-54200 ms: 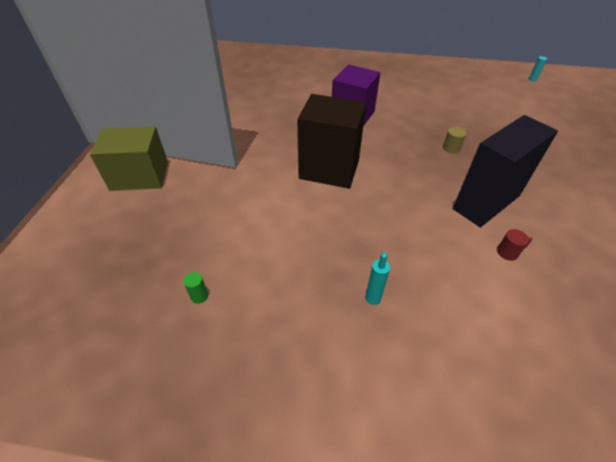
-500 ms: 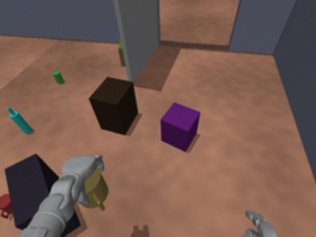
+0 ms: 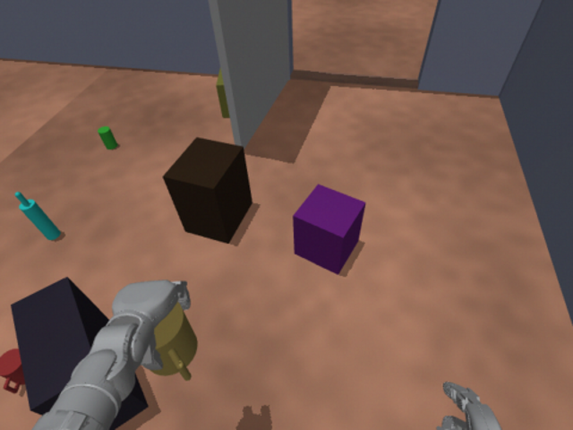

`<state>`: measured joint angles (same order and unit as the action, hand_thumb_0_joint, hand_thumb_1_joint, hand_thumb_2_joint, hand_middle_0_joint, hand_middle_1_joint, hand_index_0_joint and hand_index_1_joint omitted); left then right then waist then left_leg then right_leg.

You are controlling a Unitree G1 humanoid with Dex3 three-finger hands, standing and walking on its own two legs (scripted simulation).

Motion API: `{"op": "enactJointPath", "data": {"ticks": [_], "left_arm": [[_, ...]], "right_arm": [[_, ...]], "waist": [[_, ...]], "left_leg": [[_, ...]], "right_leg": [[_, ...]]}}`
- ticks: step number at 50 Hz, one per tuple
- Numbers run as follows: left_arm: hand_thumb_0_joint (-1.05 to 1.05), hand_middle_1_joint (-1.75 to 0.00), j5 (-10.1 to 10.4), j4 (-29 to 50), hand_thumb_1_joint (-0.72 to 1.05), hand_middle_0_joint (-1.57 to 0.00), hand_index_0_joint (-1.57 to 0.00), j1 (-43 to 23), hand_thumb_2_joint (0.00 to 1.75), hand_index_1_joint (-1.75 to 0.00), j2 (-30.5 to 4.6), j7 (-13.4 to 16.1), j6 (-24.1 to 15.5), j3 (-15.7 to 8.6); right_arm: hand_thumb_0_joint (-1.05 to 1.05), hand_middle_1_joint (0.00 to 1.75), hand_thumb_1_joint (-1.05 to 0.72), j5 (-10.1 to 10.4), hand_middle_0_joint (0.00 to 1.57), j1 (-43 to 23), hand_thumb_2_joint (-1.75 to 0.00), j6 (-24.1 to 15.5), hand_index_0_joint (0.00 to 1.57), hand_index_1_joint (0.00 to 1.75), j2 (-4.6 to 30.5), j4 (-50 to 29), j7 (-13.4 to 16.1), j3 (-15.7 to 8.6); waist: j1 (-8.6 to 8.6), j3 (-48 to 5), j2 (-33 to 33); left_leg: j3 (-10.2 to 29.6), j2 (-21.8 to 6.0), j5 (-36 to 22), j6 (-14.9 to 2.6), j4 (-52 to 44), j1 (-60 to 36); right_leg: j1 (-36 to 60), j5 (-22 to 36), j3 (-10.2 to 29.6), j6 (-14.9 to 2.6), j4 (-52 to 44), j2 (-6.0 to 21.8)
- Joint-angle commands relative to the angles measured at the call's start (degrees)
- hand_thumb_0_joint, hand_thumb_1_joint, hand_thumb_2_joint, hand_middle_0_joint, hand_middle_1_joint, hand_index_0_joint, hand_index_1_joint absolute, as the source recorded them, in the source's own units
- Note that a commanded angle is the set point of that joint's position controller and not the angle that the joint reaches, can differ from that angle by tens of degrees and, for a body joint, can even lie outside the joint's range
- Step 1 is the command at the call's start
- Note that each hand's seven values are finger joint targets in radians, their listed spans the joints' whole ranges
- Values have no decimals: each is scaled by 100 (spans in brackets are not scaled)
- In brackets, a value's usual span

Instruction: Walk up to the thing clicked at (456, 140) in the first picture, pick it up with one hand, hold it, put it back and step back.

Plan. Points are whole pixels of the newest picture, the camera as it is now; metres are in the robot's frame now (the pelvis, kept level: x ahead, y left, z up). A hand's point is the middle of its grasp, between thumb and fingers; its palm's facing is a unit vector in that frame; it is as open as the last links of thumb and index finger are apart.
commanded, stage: hold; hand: left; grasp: from above
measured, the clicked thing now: (167, 343) +0.28 +0.22 -0.10
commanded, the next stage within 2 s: crouch in 0.04 s
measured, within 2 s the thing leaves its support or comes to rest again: neither
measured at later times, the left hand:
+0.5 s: hand (166, 346) +0.28 +0.22 -0.11, palm faces -0.50 -0.02 -0.87, open 11.4 cm
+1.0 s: hand (203, 345) +0.37 +0.22 -0.34, palm faces -0.44 +0.01 -0.90, open 11.3 cm
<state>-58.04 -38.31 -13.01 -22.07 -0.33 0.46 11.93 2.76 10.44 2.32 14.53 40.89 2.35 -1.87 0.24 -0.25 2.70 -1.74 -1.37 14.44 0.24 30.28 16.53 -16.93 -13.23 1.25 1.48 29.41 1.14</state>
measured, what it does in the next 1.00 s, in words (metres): lowers itself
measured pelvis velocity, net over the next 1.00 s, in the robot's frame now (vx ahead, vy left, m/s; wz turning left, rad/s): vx -0.04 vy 0.01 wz -0.01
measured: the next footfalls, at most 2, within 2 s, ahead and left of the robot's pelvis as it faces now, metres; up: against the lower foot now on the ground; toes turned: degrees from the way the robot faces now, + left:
none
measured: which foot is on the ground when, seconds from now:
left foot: down 0.00-1.00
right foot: down 0.00-1.00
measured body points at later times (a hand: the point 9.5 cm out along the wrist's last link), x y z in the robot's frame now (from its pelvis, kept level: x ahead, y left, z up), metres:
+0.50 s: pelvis +0.00 +0.00 -0.01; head +0.04 +0.00 +0.44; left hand +0.30 +0.22 -0.06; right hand +0.12 -0.27 -0.13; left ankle +0.02 +0.12 -0.73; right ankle +0.02 -0.14 -0.73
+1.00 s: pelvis -0.04 +0.01 -0.20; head +0.13 +0.03 +0.21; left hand +0.39 +0.22 -0.29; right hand -0.02 -0.28 -0.32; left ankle +0.01 +0.12 -0.73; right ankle +0.02 -0.14 -0.73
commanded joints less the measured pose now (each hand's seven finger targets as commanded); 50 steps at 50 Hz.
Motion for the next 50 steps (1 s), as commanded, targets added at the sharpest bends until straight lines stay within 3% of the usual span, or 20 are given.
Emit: {"op": "enactJointPath", "data": {"ticks": [1, 3, 7, 8, 9, 12, 18, 21, 22, 25, 27, 33, 36, 39, 42, 44, 45, 46, 47, 50], "left_arm": [[0, -104, 15, 1472, 53, -90, -90, -2314, 119, -104, -1390, 284, 47, -713], [0, -103, 64, 1358, 52, -90, -90, -2113, 117, -103, -1182, 184, 51, -575], [0, -104, 71, 1292, 59, -92, -95, -1941, 108, -101, -1274, 99, -5, -667], [0, -100, 71, 1519, 51, -84, -87, -2078, 112, -99, -1241, 74, -47, -615], [0, -102, 58, 1441, 48, -86, -86, -2158, 120, -102, -1295, 92, -83, -634], [0, -102, -24, 1267, 46, -85, -84, -1875, 121, -103, -1244, 221, -173, -733], [0, -101, -346, 612, 40, -81, -80, -2092, 119, -101, -1163, 961, -382, -832], [0, -101, -552, 174, 40, -81, -80, -2591, 118, -102, -1122, 1352, -380, -714], [0, -103, -598, 34, 42, -82, -81, -2592, 121, -103, -1176, 1469, -379, -781], [0, -108, -699, -534, 45, -83, -83, -2863, 124, -108, -963, 1760, -380, -665], [0, -107, -772, -759, 44, -82, -82, -3074, 121, -106, -864, 1910, -443, -625], [0, -108, -1095, -1590, 37, -73, -76, -3728, 112, -106, -1098, 2466, -509, -837], [0, -106, -1062, -1646, 38, -75, -77, -4436, 113, -104, -1261, 2673, -455, -907], [0, -105, -1017, -1819, 42, -78, -80, -4473, 115, -104, -1500, 2764, -344, -1068], [0, -106, -932, -1896, 49, -85, -86, -4549, 116, -105, -1515, 2745, -203, -1088], [0, -103, -951, -1990, 48, -85, -85, -4521, 117, -103, -1840, 2707, -121, -1296], [0, -104, -939, -2090, 49, -86, -86, -4467, 117, -104, -1872, 2677, -83, -1348], [0, -106, -902, -2177, 52, -87, -88, -4563, 117, -105, -1710, 2619, -59, -1241], [0, -103, -920, -2058, 50, -87, -88, -4652, 119, -103, -1823, 2591, -62, -1307], [0, -102, -909, -2313, 53, -89, -90, -4886, 116, -102, -1912, 2497, -77, -1363]], "right_arm": [[0, 30, -91, -12, 20, -437, -90, -211, 20, 30, 775, -774, 57, -266], [0, 30, -91, -21, 20, -449, -90, -198, 20, 30, 779, -807, 48, -272], [0, 30, -93, -13, 20, -442, -91, -179, 20, 30, 756, -832, 56, -257], [0, 30, -88, -9, 20, -430, -90, -172, 20, 30, 754, -887, 57, -262], [0, 30, -89, -6, 20, -465, -90, -167, 20, 30, 744, -871, 63, -247], [0, 30, -89, -16, 20, -376, -90, -137, 20, 30, 753, -832, 63, -273], [0, 30, -89, -126, 20, -116, -90, -68, 20, 30, 810, -606, -11, -361], [0, 30, -89, -179, 20, 27, -90, -51, 20, 30, 861, -469, -69, -404], [0, 30, -89, -192, 20, 68, -90, -49, 20, 30, 859, -421, -92, -432], [0, 30, -89, -263, 20, 247, -90, -76, 20, 30, 899, -254, -151, -473], [0, 30, -89, -319, 20, 385, -89, -123, 20, 30, 910, -213, -193, -511], [0, 30, -89, -437, 20, 681, -90, -233, 20, 30, 990, -265, -214, -549], [0, 30, -89, -476, 20, 826, -89, -303, 20, 30, 1024, -189, -143, -533], [0, 30, -89, -507, 20, 939, -89, -354, 20, 30, 1082, -177, -84, -552], [0, 30, -90, -571, 20, 961, -90, -378, 20, 30, 1082, -107, -69, -551], [0, 30, -89, -598, 20, 965, -90, -385, 20, 30, 1114, -101, -62, -556], [0, 30, -89, -626, 20, 968, -90, -384, 20, 30, 1119, -123, -74, -537], [0, 30, -90, -643, 20, 969, -90, -395, 20, 30, 1085, -103, -89, -511], [0, 30, -89, -626, 20, 982, -90, -397, 20, 30, 1117, -129, -84, -547], [0, 30, -90, -662, 20, 1045, -90, -433, 20, 30, 1110, -61, -124, -480]], "waist": [[-3, -1721, 62], [-13, -1528, -28], [-20, -1439, -45], [-2, -1532, -30], [18, -1505, -121], [20, -1382, -135], [152, -1454, -61], [313, -1555, -139], [292, -1631, -66], [423, -1793, -153], [497, -2014, -20], [601, -2758, 213], [724, -3391, 407], [673, -4097, 480], [726, -4381, 704], [695, -4427, 718], [699, -4433, 767], [775, -4371, 814], [728, -4526, 865], [876, -4570, 774]], "left_leg": [[37, 200, -1172, -37, -351, -889], [78, 176, -1105, -31, -395, -872], [63, 197, -1117, -49, -420, -796], [45, 212, -1133, -59, -409, -841], [57, 214, -1097, -65, -410, -818], [36, 224, -1095, -62, -381, -724], [47, 187, -1187, 14, -33, -524], [58, 190, -1010, 16, 304, -218], [52, 192, -975, 30, 436, -106], [66, 169, -737, 28, 1062, 549], [95, 152, -594, 51, 1521, 986], [122, 172, 226, 22, 2876, 2578], [193, 145, 329, -15, 3527, 3168], [225, 145, 200, -73, 4148, 3604], [301, 122, 140, -65, 4547, 4007], [333, 123, 346, -40, 4745, 4373], [377, 115, 438, -10, 4809, 4477], [429, 96, 546, -1, 4908, 4606], [460, 89, 698, 11, 4968, 4560], [471, 91, 772, -40, 5461, 5112]], "right_leg": [[305, 879, -165, -170, -437, -187], [245, 778, -200, -179, -472, -210], [283, 807, -179, -177, -491, -200], [319, 854, -154, -175, -486, -188], [313, 802, -160, -170, -503, -189], [241, 809, -157, -174, -456, -193], [-249, 843, -193, -204, -122, -187], [-625, 756, -182, -174, 118, -170], [-763, 713, -185, -176, 231, -163], [-1425, 557, -204, -164, 766, -156], [-1926, 419, -212, -199, 1250, -152], [-3433, -249, -247, -253, 2682, -132], [-4114, -360, -285, -279, 3372, -166], [-4542, -302, -324, -315, 4018, -194], [-5030, -244, -348, -333, 4520, -162], [-5293, -439, -368, -333, 4768, -154], [-5509, -564, -393, -345, 4920, -146], [-5789, -688, -423, -348, 5065, -138], [-5980, -867, -447, -365, 5170, -153], [-6392, -933, -461, -354, 5578, -143]]}}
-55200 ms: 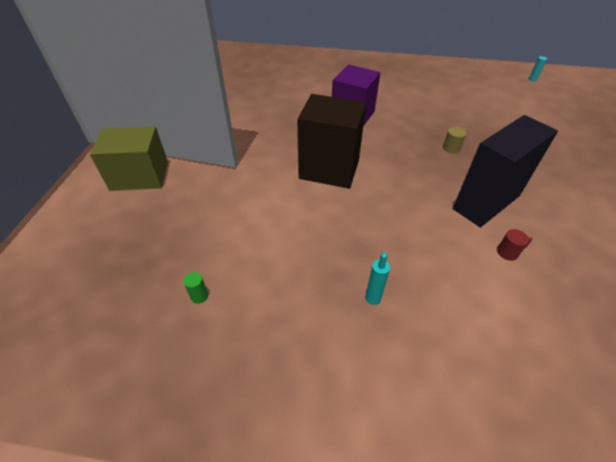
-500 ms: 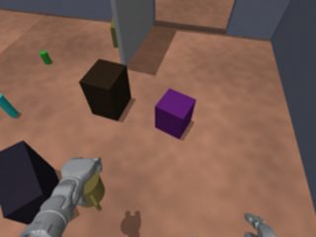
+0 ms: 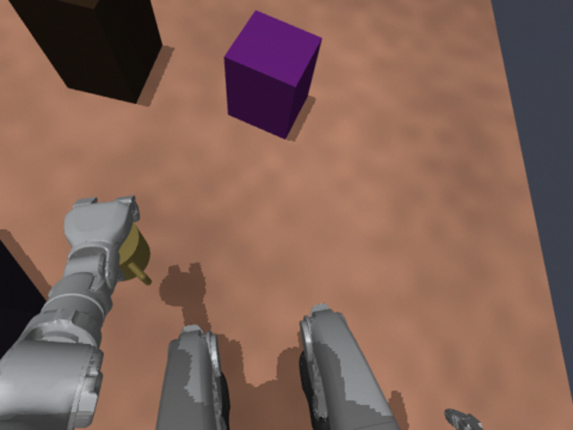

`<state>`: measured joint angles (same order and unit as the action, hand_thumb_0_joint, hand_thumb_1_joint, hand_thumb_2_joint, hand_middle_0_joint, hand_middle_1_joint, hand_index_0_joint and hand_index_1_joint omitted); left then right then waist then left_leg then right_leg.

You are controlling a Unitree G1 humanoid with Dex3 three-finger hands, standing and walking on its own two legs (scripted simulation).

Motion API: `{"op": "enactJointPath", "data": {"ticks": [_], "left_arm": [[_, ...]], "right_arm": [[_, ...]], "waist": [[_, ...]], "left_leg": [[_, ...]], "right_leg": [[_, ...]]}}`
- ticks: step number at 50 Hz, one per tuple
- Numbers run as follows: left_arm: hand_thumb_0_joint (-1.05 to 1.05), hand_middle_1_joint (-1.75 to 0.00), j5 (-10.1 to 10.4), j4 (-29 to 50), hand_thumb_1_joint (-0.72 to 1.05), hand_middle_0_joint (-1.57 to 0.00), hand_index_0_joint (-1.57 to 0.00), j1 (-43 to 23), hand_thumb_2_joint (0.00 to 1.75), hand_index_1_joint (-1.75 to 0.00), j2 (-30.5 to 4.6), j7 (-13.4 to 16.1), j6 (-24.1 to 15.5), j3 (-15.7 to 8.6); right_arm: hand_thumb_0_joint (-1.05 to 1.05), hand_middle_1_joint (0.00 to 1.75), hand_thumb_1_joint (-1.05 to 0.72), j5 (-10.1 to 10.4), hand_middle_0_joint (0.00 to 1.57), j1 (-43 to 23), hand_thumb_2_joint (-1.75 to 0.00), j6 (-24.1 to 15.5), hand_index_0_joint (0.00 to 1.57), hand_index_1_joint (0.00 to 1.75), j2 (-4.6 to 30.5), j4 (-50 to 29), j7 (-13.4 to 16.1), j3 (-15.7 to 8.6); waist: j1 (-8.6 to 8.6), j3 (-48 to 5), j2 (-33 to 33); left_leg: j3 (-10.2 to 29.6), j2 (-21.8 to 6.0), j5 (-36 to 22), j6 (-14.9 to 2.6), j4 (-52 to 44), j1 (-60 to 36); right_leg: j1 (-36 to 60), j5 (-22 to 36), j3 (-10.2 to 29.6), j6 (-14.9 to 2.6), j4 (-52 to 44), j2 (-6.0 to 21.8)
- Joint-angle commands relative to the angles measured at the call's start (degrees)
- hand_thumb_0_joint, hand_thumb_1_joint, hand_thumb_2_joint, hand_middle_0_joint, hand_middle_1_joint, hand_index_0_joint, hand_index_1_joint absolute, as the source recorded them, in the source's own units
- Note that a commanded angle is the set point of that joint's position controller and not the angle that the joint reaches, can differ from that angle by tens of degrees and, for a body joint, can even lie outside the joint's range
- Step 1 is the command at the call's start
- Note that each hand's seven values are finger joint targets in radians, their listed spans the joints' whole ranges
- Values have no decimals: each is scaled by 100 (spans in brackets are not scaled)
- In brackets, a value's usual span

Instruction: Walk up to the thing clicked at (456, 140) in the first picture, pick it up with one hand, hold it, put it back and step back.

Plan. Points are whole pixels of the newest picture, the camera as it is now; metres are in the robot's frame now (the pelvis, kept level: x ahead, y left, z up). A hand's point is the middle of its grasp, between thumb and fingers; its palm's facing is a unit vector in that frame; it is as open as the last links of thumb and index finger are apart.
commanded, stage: crouch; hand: left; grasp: from above
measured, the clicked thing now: (122, 255) +0.41 +0.22 -0.19
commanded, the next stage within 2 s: lower in 1.24 s
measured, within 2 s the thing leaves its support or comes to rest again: neither
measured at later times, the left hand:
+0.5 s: hand (140, 258) +0.43 +0.22 -0.31, palm faces -0.45 -0.02 -0.89, open 11.3 cm
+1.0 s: hand (150, 262) +0.44 +0.22 -0.38, palm faces -0.49 -0.04 -0.87, open 11.3 cm
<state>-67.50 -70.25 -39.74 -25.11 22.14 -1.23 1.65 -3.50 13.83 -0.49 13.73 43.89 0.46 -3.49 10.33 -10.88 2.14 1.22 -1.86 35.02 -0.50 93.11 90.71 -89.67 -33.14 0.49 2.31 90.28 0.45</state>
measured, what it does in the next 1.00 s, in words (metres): lowers itself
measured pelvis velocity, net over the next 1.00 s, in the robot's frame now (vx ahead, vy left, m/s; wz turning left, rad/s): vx -0.02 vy -0.01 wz -0.04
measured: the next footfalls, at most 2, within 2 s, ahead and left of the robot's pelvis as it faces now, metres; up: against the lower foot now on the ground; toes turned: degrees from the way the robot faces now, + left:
none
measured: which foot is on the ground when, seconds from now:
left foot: down 0.00-1.00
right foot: down 0.00-1.00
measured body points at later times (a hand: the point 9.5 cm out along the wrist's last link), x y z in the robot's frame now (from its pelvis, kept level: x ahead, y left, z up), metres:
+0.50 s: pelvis -0.01 -0.01 -0.13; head +0.23 +0.03 +0.25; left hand +0.45 +0.22 -0.26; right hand +0.04 -0.29 -0.24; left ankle +0.06 +0.11 -0.53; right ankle +0.07 -0.14 -0.53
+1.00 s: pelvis -0.02 -0.01 -0.19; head +0.23 +0.03 +0.18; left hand +0.46 +0.22 -0.33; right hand -0.01 -0.28 -0.30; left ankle +0.05 +0.11 -0.53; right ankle +0.07 -0.14 -0.53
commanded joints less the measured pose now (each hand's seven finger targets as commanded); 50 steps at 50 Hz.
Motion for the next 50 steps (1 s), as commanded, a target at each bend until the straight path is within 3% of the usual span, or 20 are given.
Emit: {"op": "enactJointPath", "data": {"ticks": [1, 2, 4, 6, 7, 10, 13, 18, 21, 24, 30, 32, 35, 38, 50], "left_arm": [[0, -102, 11, 787, 56, -91, -92, -2083, 115, -101, -1702, 226, 65, -404], [0, -100, 25, 770, 58, -93, -93, -2004, 117, -100, -1715, 201, 18, -445], [0, -105, 60, 898, 59, -94, -94, -2263, 122, -105, -1519, 143, -114, -344], [0, -101, -30, 845, 57, -94, -93, -2369, 121, -102, -1796, 147, -227, -494], [0, -100, -36, 959, 56, -93, -93, -2429, 120, -100, -1792, 170, -287, -506], [0, -104, -94, 1204, 58, -94, -94, -2841, 122, -103, -1693, 228, -484, -457], [0, -101, -164, 1309, 56, -95, -94, -2844, 124, -102, -1976, 391, -573, -639], [0, -98, -271, 1329, 52, -94, -92, -3476, 125, -100, -2219, 641, -597, -696], [0, -98, -339, 801, 53, -94, -93, -3410, 124, -100, -2377, 730, -482, -820], [0, -100, -362, 474, 53, -93, -92, -3345, 125, -102, -2246, 701, -388, -762], [0, -104, -228, 93, 56, -95, -93, -3161, 127, -105, -2387, 467, -312, -774], [0, -104, -191, 31, 56, -94, -93, -3141, 127, -105, -2468, 382, -302, -800], [0, -104, -153, 82, 57, -94, -93, -3307, 126, -105, -2359, 247, -387, -697], [0, -103, -208, 73, 57, -94, -94, -3372, 124, -104, -2461, 181, -471, -738], [0, -99, -451, 379, 53, -92, -91, -4015, 119, -100, -2881, 558, -725, -938]], "right_arm": [[0, 30, -90, -39, 20, 733, -90, -167, 20, 30, 1197, -369, 44, -314], [0, 30, -89, -46, 20, 745, -90, -185, 20, 30, 1182, -395, 15, -314], [0, 30, -90, -70, 20, 790, -90, -233, 20, 30, 1165, -366, -38, -306], [0, 30, -90, -84, 20, 828, -90, -267, 20, 30, 1240, -321, -79, -287], [0, 30, -89, -89, 20, 810, -90, -281, 20, 30, 1231, -349, -102, -283], [0, 30, -90, -168, 20, 946, -90, -351, 20, 30, 1277, -258, -196, -272], [0, 30, -90, -219, 20, 1018, -90, -371, 20, 30, 1289, -246, -255, -236], [0, 30, -91, -290, 20, 997, -90, -394, 20, 30, 1284, -218, -314, -206], [0, 30, -91, -327, 20, 1020, -90, -416, 20, 30, 1309, -203, -354, -142], [0, 30, -91, -346, 20, 1038, -90, -428, 20, 30, 1338, -213, -406, -124], [0, 30, -91, -328, 20, 1012, -90, -380, 20, 30, 1291, -284, -505, -48], [0, 30, -91, -311, 20, 965, -90, -361, 20, 30, 1312, -283, -515, -51], [0, 30, -91, -307, 20, 967, -90, -346, 20, 30, 1339, -265, -559, -69], [0, 30, -91, -311, 20, 1050, -90, -330, 20, 30, 1411, -242, -578, -62], [0, 30, -91, -396, 20, 1079, -90, -365, 20, 30, 1505, -129, -619, -8]], "waist": [[-179, -3594, 861], [-187, -3689, 772], [-4, -3620, 774], [-17, -3687, 855], [-26, -3849, 966], [182, -4085, 1220], [100, -4280, 1372], [227, -4382, 1478], [226, -4104, 1596], [262, -4054, 1545], [251, -3958, 1237], [223, -3881, 1236], [335, -3752, 1276], [337, -3700, 1425], [453, -3911, 1873]], "left_leg": [[135, 162, -1333, 16, -669, -2148], [127, 184, -1274, -6, -539, -2001], [172, 191, -1004, -18, -344, -1689], [250, 187, -978, 9, -172, -1611], [247, 189, -1064, 17, -62, -1669], [306, 170, -1437, 54, 287, -1789], [256, 178, -1561, 68, 542, -1773], [70, 184, -1364, 1, 1031, -1391], [55, 190, -1174, 29, 1122, -1073], [62, 187, -1260, 24, 1293, -980], [-67, 214, -1205, -73, 1708, -35], [-57, 209, -1138, -74, 1768, 42], [-14, 198, -1081, -60, 1869, 164], [43, 188, -1195, -26, 1971, 12], [53, 194, -851, 21, 2230, -14]], "right_leg": [[841, 1077, -386, -439, -386, -73], [820, 1038, -399, -433, -299, -73], [527, 867, -424, -428, -152, -52], [175, 788, -452, -437, 89, -38], [35, 798, -468, -447, 212, -58], [-266, 1027, -504, -430, 494, -17], [-397, 1131, -506, -432, 760, -5], [-530, 1225, -470, -408, 985, -65], [-741, 1049, -502, -419, 1174, -17], [-849, 1120, -536, -417, 1307, -13], [-370, 1380, -477, -352, 1495, -97], [-572, 1265, -506, -358, 1569, -123], [-746, 1168, -555, -381, 1730, -137], [-1088, 1128, -620, -397, 1914, -117], [-1673, 886, -710, -452, 2367, -105]]}}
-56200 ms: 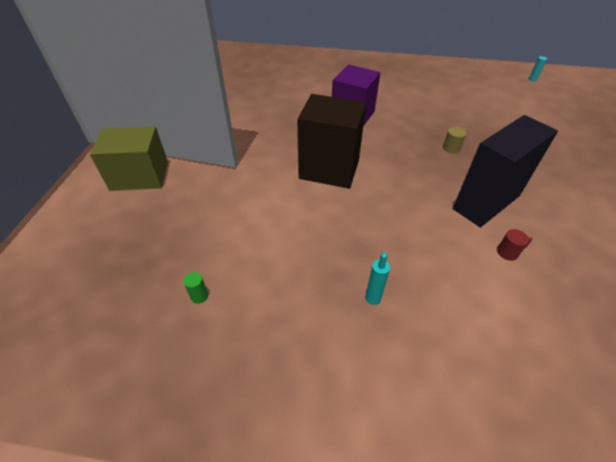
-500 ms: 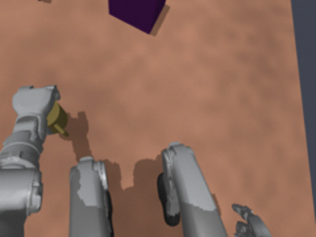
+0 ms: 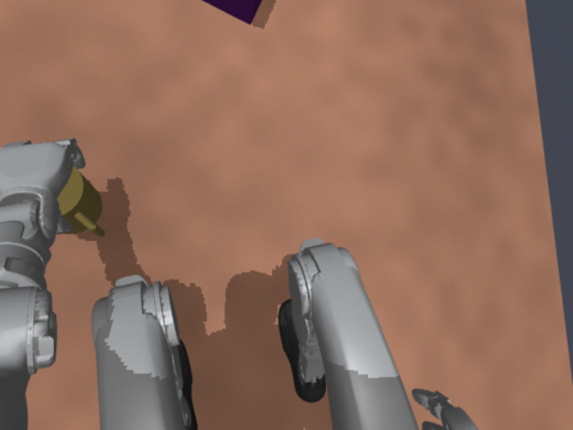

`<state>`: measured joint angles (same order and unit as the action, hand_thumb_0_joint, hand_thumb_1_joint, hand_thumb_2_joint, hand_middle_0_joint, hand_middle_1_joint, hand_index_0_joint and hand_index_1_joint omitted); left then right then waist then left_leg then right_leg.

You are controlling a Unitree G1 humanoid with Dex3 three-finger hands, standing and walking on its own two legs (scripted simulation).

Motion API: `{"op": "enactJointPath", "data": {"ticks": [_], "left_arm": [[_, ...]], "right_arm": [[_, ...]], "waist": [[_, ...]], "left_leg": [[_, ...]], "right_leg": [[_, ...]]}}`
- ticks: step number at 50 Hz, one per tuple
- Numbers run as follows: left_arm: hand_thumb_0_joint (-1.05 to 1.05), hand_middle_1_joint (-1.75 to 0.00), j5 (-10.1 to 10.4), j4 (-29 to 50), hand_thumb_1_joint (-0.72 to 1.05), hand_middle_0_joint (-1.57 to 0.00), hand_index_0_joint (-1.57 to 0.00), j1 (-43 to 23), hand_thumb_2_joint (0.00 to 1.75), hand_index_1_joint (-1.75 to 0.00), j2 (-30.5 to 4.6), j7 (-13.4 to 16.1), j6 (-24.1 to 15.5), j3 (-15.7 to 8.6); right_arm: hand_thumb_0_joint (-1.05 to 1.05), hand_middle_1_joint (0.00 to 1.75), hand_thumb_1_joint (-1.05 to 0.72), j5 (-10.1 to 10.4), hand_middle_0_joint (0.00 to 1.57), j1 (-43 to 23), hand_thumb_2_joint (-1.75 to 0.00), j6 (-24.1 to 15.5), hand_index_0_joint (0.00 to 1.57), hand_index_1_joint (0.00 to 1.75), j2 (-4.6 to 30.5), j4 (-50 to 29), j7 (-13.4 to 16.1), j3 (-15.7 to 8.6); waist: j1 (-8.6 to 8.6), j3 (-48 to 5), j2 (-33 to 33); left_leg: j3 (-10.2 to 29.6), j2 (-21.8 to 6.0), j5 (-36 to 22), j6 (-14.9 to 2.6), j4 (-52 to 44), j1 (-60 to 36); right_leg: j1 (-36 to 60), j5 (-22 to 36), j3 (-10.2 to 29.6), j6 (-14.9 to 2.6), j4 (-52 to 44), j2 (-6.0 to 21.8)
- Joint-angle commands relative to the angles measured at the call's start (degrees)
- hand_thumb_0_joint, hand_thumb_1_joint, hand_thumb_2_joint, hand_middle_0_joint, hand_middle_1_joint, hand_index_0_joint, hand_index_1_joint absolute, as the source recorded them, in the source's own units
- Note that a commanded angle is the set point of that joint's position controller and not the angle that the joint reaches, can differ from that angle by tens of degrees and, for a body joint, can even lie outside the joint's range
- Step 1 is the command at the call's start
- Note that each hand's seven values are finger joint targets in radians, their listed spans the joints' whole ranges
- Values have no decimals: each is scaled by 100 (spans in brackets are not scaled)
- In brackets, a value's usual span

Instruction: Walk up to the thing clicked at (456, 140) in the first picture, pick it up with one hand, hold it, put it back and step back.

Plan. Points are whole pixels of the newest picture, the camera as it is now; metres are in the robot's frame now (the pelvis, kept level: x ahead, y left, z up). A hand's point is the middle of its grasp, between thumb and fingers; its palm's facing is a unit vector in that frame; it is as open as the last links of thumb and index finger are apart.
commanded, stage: crouch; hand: left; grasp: from above
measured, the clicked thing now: (68, 205) +0.45 +0.24 -0.24
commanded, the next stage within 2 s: lower in 0.24 s
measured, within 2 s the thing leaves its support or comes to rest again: neither
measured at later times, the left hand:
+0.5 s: hand (57, 188) +0.47 +0.25 -0.22, palm faces -0.51 -0.06 -0.86, open 11.3 cm
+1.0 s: hand (72, 190) +0.48 +0.25 -0.27, palm faces -0.48 -0.06 -0.88, open 11.3 cm
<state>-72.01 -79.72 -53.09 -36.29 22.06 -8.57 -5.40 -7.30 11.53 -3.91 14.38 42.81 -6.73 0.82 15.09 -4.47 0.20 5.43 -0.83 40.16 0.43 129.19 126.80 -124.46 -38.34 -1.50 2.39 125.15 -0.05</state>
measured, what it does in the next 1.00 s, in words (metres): lowers itself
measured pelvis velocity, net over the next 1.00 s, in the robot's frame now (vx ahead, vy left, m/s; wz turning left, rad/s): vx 0.00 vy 0.00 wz -0.06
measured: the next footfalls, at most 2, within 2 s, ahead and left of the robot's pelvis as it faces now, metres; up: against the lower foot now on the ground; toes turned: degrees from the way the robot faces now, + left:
none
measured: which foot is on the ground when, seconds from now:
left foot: down 0.00-1.00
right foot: down 0.00-1.00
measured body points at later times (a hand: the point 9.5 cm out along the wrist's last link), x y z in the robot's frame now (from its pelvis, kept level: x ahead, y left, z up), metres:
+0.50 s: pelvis +0.00 +0.00 -0.03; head +0.26 +0.05 +0.33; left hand +0.50 +0.25 -0.17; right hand +0.01 -0.27 -0.13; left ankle +0.07 +0.12 -0.34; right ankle +0.10 -0.13 -0.34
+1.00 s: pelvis +0.00 +0.00 -0.06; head +0.28 +0.06 +0.29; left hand +0.51 +0.25 -0.22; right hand +0.02 -0.27 -0.16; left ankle +0.07 +0.12 -0.34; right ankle +0.10 -0.13 -0.34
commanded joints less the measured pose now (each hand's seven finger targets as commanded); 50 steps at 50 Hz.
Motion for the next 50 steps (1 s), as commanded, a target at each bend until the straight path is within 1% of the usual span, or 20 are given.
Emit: {"op": "enactJointPath", "data": {"ticks": [1, 4, 5, 7, 9, 11, 19, 20, 21, 25, 31, 32, 35, 38, 39, 42, 45, 46, 47, 50], "left_arm": [[0, -98, -1, 1275, 53, -93, -92, -2706, 121, -99, -1748, 595, 43, -217], [0, -96, -32, 1012, 51, -93, -91, -2818, 123, -99, -1837, 672, 117, -242], [0, -98, -34, 954, 53, -94, -92, -2833, 123, -100, -1713, 664, 132, -166], [0, -97, -9, 768, 55, -97, -94, -2747, 127, -100, -1901, 672, 178, -259], [0, -98, 25, 640, 55, -97, -94, -2740, 129, -102, -1709, 614, 221, -139], [0, -102, -32, 464, 58, -99, -96, -2718, 131, -105, -1742, 525, 238, -88], [0, -99, 101, 330, 59, -101, -98, -2601, 129, -103, -1811, 301, 172, -34], [0, -100, 109, 344, 59, -100, -98, -2744, 128, -103, -1915, 302, 136, -85], [0, -101, 120, 251, 58, -100, -97, -2670, 127, -103, -1778, 271, 100, 13], [0, -101, 73, 291, 59, -98, -97, -2720, 121, -102, -1933, 314, -53, -38], [0, -101, -88, 714, 63, -100, -99, -2697, 120, -102, -2138, 630, -171, -200], [0, -102, -90, 731, 63, -100, -99, -2717, 121, -103, -2134, 678, -174, -230], [0, -100, -72, 795, 62, -99, -98, -2809, 119, -101, -2365, 891, -88, -433], [0, -93, -121, 676, 52, -91, -90, -2972, 116, -94, -2267, 998, -26, -312], [0, -94, -143, 452, 50, -90, -89, -2856, 116, -95, -2213, 1012, 2, -294], [0, -94, -100, 302, 49, -88, -87, -2861, 114, -94, -2295, 1023, 59, -323], [0, -96, -95, 41, 51, -89, -89, -2759, 115, -96, -2164, 994, 106, -253], [0, -96, -44, 34, 51, -89, -89, -2776, 114, -96, -2217, 975, 106, -230], [0, -97, -73, -139, 53, -90, -90, -2743, 116, -98, -2225, 947, 113, -244], [0, -97, 45, -115, 55, -91, -91, -2672, 114, -97, -2352, 873, 67, -281]], "right_arm": [[0, 30, -91, -22, 20, 1295, -90, -31, 20, 30, 1420, -34, 97, -431], [0, 30, -91, -43, 20, 1282, -90, -45, 20, 30, 1433, 39, 110, -380], [0, 30, -91, -67, 20, 1321, -90, -54, 20, 30, 1401, 33, 96, -351], [0, 30, -91, -52, 20, 1288, -90, -64, 20, 30, 1457, 44, 98, -338], [0, 30, -91, -59, 20, 1302, -90, -67, 20, 30, 1443, 62, 84, -257], [0, 30, -91, -60, 20, 1338, -90, -63, 20, 30, 1485, 71, 53, -231], [0, 30, -91, -56, 20, 1310, -90, -62, 20, 30, 1543, 7, -15, -123], [0, 30, -91, -55, 20, 1307, -90, -60, 20, 30, 1566, -8, -19, -120], [0, 30, -91, -75, 20, 1309, -90, -72, 20, 30, 1541, -26, -34, -92], [0, 30, -91, -105, 20, 1301, -90, -92, 20, 30, 1572, -17, -64, -48], [0, 30, -91, -168, 20, 1218, -90, -105, 20, 30, 1621, -39, -95, -62], [0, 30, -91, -188, 20, 1261, -90, -110, 20, 30, 1640, -24, -114, -62], [0, 30, -91, -224, 20, 1226, -90, -138, 20, 30, 1674, -32, -124, -94], [0, 30, -90, -220, 20, 1134, -89, -146, 20, 30, 1640, 28, -141, -81], [0, 30, -90, -251, 20, 1152, -90, -167, 20, 30, 1632, 31, -164, -46], [0, 30, -89, -249, 20, 1174, -89, -202, 20, 30, 1703, 22, -182, -15], [0, 30, -89, -284, 20, 1209, -89, -252, 20, 30, 1729, 23, -234, 59], [0, 30, -89, -248, 20, 1163, -89, -255, 20, 30, 1731, 35, -243, 65], [0, 30, -89, -298, 20, 1206, -89, -286, 20, 30, 1745, 35, -267, 119], [0, 30, -89, -313, 20, 1201, -89, -324, 20, 30, 1796, -5, -318, 185]], "waist": [[1, -4546, 2083], [29, -4475, 2016], [92, -4353, 2078], [14, -4341, 1972], [69, -4227, 1960], [95, -4147, 1894], [118, -3945, 1696], [178, -3870, 1690], [230, -3807, 1591], [210, -3782, 1733], [227, -4119, 2252], [282, -4139, 2244], [244, -4108, 2413], [302, -4090, 2523], [353, -3829, 2439], [375, -3878, 2319], [471, -3684, 2248], [402, -3750, 2229], [513, -3644, 2099], [459, -3695, 2146]], "left_leg": [[-383, 92, -1327, -80, -1337, -3628], [-416, 103, -1200, -113, -1246, -3390], [-435, 103, -1196, -111, -1215, -3317], [-442, 106, -1166, -141, -1160, -3191], [-425, 101, -1253, -135, -1111, -3116], [-412, 102, -1339, -146, -1049, -3005], [-384, 92, -1344, -175, -853, -2693], [-388, 102, -1273, -188, -815, -2508], [-376, 91, -1266, -194, -739, -2451], [-347, 92, -1236, -166, -664, -2445], [-319, 67, -1557, -93, -502, -2832], [-320, 66, -1589, -95, -477, -2791], [-361, 67, -1483, -103, -433, -2785], [-343, 48, -1336, -96, -412, -2652], [-353, 49, -1260, -111, -352, -2531], [-317, 52, -1273, -135, -308, -2431], [-261, 52, -1375, -126, -237, -2427], [-255, 35, -1427, -133, -215, -2383], [-264, 50, -1450, -158, -108, -2299], [-236, 33, -1590, -154, -101, -2243]], "right_leg": [[1802, 1395, -501, -463, -1122, -62], [1710, 1324, -498, -450, -1097, -64], [1767, 1330, -497, -446, -1092, -66], [1755, 1311, -500, -438, -1078, -63], [1714, 1395, -519, -432, -1008, -69], [1781, 1471, -541, -427, -969, -88], [1910, 1503, -607, -399, -875, -136], [1882, 1454, -610, -393, -850, -124], [1936, 1468, -623, -386, -828, -149], [1798, 1400, -686, -402, -675, -166], [1713, 1733, -741, -417, -380, -175], [1753, 1780, -739, -402, -358, -171], [1552, 1710, -733, -420, -315, -160], [1384, 1558, -756, -463, -228, -213], [1346, 1513, -775, -446, -246, -206], [1401, 1505, -809, -440, -215, -210], [1350, 1584, -882, -424, -157, -211], [1429, 1632, -870, -431, -141, -242], [1489, 1687, -873, -391, -154, -224], [1751, 1794, -884, -375, -151, -241]]}}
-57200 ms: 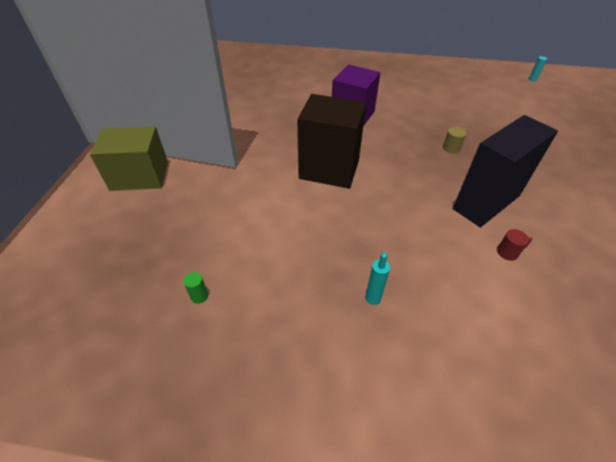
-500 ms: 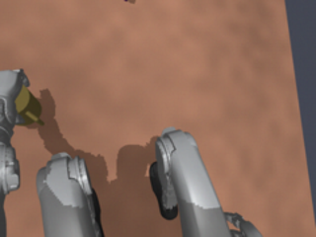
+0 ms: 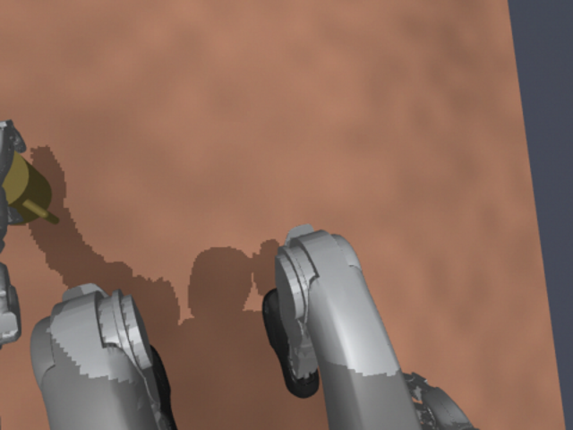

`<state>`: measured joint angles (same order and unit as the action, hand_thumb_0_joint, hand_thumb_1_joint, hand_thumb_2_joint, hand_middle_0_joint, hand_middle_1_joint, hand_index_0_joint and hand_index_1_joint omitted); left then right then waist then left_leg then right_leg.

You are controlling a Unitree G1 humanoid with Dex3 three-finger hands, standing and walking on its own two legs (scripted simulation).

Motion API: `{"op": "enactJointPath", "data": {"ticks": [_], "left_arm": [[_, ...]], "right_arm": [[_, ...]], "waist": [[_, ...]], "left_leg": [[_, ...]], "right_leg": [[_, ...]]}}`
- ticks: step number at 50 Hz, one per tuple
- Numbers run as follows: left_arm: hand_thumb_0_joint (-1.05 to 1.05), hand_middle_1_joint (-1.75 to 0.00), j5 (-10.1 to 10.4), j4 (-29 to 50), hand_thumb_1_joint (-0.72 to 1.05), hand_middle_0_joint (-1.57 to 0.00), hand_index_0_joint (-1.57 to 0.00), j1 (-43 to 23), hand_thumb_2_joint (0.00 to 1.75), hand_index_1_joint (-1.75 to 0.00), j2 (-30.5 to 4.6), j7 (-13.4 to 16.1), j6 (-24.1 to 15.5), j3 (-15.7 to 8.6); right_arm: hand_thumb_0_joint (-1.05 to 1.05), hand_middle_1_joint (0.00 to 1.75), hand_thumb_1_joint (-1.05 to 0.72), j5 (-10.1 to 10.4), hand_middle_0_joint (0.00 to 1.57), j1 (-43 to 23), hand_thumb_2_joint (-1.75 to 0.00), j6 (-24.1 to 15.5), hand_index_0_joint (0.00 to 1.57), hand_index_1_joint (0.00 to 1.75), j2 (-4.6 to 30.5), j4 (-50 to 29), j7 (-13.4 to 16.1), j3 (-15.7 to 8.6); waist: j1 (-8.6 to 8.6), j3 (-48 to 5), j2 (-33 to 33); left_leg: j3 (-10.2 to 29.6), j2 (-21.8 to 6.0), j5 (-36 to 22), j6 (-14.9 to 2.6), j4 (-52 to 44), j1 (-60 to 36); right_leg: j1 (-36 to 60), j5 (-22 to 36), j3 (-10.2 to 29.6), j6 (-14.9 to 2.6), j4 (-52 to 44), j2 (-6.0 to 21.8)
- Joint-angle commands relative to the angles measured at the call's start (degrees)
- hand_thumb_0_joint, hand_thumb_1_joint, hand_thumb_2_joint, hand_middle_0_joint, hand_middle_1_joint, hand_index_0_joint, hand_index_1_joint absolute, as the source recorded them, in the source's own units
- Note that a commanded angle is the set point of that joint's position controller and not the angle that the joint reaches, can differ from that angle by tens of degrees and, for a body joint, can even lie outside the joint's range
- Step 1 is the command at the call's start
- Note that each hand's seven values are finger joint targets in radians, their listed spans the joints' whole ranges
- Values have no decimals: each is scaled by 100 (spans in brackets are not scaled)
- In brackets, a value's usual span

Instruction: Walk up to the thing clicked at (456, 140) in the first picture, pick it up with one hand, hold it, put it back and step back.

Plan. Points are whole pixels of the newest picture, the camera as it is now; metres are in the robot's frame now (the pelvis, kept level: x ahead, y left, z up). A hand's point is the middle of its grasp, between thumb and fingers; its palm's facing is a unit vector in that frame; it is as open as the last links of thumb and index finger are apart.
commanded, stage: rest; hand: left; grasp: from above
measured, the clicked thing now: (13, 193) +0.46 +0.27 -0.26
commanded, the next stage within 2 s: open in 0.12 s
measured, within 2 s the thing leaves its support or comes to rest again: rests again in 1.72 s
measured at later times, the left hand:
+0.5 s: hand out of the picture +0.46 +0.27 -0.22, palm faces -0.47 -0.09 -0.88, open 11.8 cm
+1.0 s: hand out of the picture +0.47 +0.28 -0.22, palm faces -0.47 -0.10 -0.88, open 13.7 cm
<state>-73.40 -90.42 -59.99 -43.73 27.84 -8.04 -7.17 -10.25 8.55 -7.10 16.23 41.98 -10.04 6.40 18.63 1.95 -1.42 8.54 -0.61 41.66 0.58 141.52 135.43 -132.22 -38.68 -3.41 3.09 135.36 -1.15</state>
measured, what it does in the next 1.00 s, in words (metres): stands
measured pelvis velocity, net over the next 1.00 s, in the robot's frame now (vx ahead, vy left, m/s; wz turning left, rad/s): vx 0.00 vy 0.00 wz -0.04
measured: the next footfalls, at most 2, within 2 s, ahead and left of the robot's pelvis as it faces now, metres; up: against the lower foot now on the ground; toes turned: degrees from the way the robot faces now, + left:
none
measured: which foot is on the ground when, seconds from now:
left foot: down 0.00-1.00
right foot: down 0.00-1.00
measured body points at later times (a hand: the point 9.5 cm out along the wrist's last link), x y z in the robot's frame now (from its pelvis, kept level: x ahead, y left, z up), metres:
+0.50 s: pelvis -0.01 +0.00 -0.01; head +0.25 +0.09 +0.35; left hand +0.48 +0.28 -0.16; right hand +0.01 -0.27 -0.08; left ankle +0.06 +0.13 -0.28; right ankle +0.10 -0.13 -0.28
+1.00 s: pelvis +0.00 +0.00 -0.01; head +0.27 +0.08 +0.34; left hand +0.49 +0.28 -0.17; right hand +0.01 -0.25 -0.09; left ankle +0.06 +0.13 -0.28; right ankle +0.10 -0.13 -0.28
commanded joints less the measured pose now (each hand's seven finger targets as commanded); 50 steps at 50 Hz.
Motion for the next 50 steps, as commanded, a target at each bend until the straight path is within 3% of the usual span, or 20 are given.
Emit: {"op": "enactJointPath", "data": {"ticks": [1, 4, 11, 12, 15, 20, 24, 25, 27, 29, 30, 32, 33, 35, 36, 38, 40, 42, 44, 50], "left_arm": [[0, -99, 187, 707, 55, -91, -91, -2037, 114, -98, -1533, 273, 1, -18], [0, -98, 224, 604, 56, -91, -91, -1948, 113, -97, -1634, 279, -100, -49], [0, -98, 149, 252, 52, -88, -89, -2060, 110, -97, -1675, 294, -360, 96], [0, -98, 98, 200, 44, -80, -81, -2088, 112, -98, -1656, 316, -372, 134], [0, -99, 38, 95, 20, -56, -57, -1938, 102, -97, -1740, 433, -400, 83], [0, -97, -120, 331, -16, -34, -35, -2247, 100, -96, -1831, 552, -413, 123], [0, -102, -154, 302, -24, -28, -29, -2200, 103, -101, -1818, 725, -349, 105], [0, -102, -180, 165, -28, -25, -26, -2129, 103, -101, -1711, 747, -308, 134], [0, -103, -176, 366, -32, -21, -22, -2355, 105, -102, -1838, 819, -291, 40], [0, -105, -129, 138, -36, -18, -19, -2339, 104, -104, -1605, 801, -212, 192], [0, -107, -112, 310, -39, -16, -16, -2474, 107, -106, -1807, 832, -208, 114], [0, -108, -65, 228, -42, -13, -14, -2330, 107, -107, -1890, 848, -137, 47], [0, -108, -72, 423, -46, -12, -12, -2308, 109, -108, -1936, 857, -115, 17], [0, -113, -35, 194, -44, -12, -12, -2259, 113, -112, -1614, 810, -58, 144], [0, -115, 12, 161, -45, -11, -11, -2265, 113, -114, -1564, 773, -56, 206], [0, -114, 41, 173, -46, -10, -11, -2299, 112, -113, -1686, 713, -32, 177], [0, -114, 100, 367, -46, -10, -10, -2146, 114, -114, -1932, 663, -4, 33], [0, -114, 159, 380, -47, -9, -10, -2179, 112, -113, -1706, 611, -9, 140], [0, -114, 182, 490, -47, -9, -10, -2158, 113, -113, -1879, 587, -44, 37], [0, -115, 238, 508, -46, -9, -10, -2082, 112, -114, -1801, 431, -132, 80]], "right_arm": [[0, 30, -90, -30, 20, 1506, -90, -30, 20, 30, 1619, 87, -8, -327], [0, 30, -89, -6, 20, 1497, -89, -38, 20, 30, 1674, 45, -11, -303], [0, 30, -89, -53, 20, 1448, -89, -62, 20, 30, 1684, 44, -19, -146], [0, 30, -89, -61, 20, 1450, -89, -74, 20, 30, 1707, 53, -26, -131], [0, 30, -88, -90, 20, 1394, -89, -112, 20, 30, 1733, 4, -22, -124], [0, 30, -88, -109, 20, 1341, -89, -163, 20, 30, 1804, 18, -28, -126], [0, 30, -88, -120, 20, 1296, -89, -197, 20, 30, 1807, 6, -42, -123], [0, 30, -88, -134, 20, 1330, -89, -216, 20, 30, 1826, 32, -57, -135], [0, 30, -88, -153, 20, 1364, -89, -247, 20, 30, 1865, 48, -83, -157], [0, 30, -88, -160, 20, 1293, -89, -301, 20, 30, 1827, 26, -132, -143], [0, 30, -88, -155, 20, 1284, -89, -319, 20, 30, 1844, 44, -132, -142], [0, 30, -88, -160, 20, 1326, -89, -361, 20, 30, 1877, 39, -160, -131], [0, 30, -88, -141, 20, 1345, -89, -343, 20, 30, 1860, 35, -161, -128], [0, 30, -88, -176, 20, 1367, -89, -376, 20, 30, 1833, 62, -205, -117], [0, 30, -89, -155, 20, 1319, -90, -387, 20, 30, 1820, 86, -231, -113], [0, 30, -89, -153, 20, 1380, -89, -411, 20, 30, 1863, 87, -262, -107], [0, 30, -88, -122, 20, 1412, -89, -395, 20, 30, 1876, 33, -251, -104], [0, 30, -89, -124, 20, 1436, -90, -409, 20, 30, 1847, 91, -289, -85], [0, 30, -88, -119, 20, 1460, -89, -405, 20, 30, 1878, 59, -294, -80], [0, 30, -89, -100, 20, 1486, -90, -366, 20, 30, 1855, 49, -292, -77]], "waist": [[220, -4147, 2060], [175, -4132, 1885], [300, -3902, 1706], [360, -3827, 1795], [304, -3605, 2033], [380, -3488, 2177], [335, -3583, 2384], [398, -3440, 2368], [407, -3540, 2478], [495, -3323, 2446], [430, -3496, 2415], [406, -3412, 2348], [342, -3695, 2530], [494, -3567, 2513], [466, -3505, 2509], [495, -3442, 2409], [340, -3783, 2461], [425, -3718, 2474], [386, -3767, 2402], [391, -3781, 2315]], "left_leg": [[-533, 4, -1649, -204, -1213, -2902], [-480, -8, -1602, -211, -1251, -2747], [-427, -31, -1300, -256, -1152, -2440], [-420, -29, -1282, -236, -1154, -2492], [-401, -11, -1082, -199, -1244, -2542], [-361, -20, -1056, -181, -1238, -2665], [-334, -36, -1087, -140, -1326, -2840], [-348, -27, -1095, -127, -1318, -2872], [-287, -35, -1092, -102, -1401, -2948], [-325, -49, -921, -136, -1317, -2852], [-315, -52, -869, -152, -1296, -2835], [-363, -40, -918, -171, -1267, -2723], [-365, -44, -1109, -142, -1321, -2940], [-318, -54, -1126, -119, -1317, -2975], [-308, -69, -1064, -135, -1295, -2880], [-313, -53, -1018, -157, -1274, -2795], [-332, -57, -1311, -157, -1264, -2929], [-317, -61, -1336, -136, -1282, -2972], [-313, -57, -1396, -151, -1286, -2892], [-329, -40, -1447, -149, -1217, -2885]], "right_leg": [[2458, 1807, -721, -429, -1151, -144], [2593, 1735, -753, -425, -1225, -185], [2675, 1517, -758, -391, -1268, -257], [2600, 1495, -781, -404, -1216, -251], [2359, 1278, -858, -444, -1203, -244], [2054, 1263, -928, -460, -1166, -241], [1986, 1296, -938, -480, -1126, -253], [1922, 1316, -952, -473, -1099, -225], [1860, 1307, -988, -475, -1070, -215], [1738, 1190, -971, -474, -1092, -243], [1775, 1148, -942, -470, -1132, -237], [1851, 1185, -923, -447, -1163, -218], [2013, 1336, -899, -469, -1141, -229], [1886, 1357, -954, -470, -1062, -219], [1856, 1331, -943, -480, -1067, -243], [1925, 1305, -943, -467, -1093, -241], [2165, 1492, -905, -467, -1112, -241], [2151, 1532, -914, -473, -1074, -241], [2273, 1573, -933, -461, -1118, -249], [2334, 1622, -923, -456, -1137, -239]]}}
